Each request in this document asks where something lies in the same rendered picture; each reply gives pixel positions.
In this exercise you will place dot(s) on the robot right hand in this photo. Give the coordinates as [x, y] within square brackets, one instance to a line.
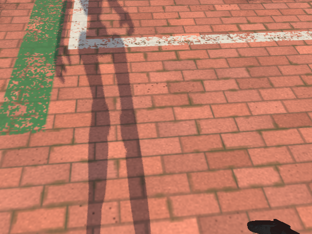
[274, 226]

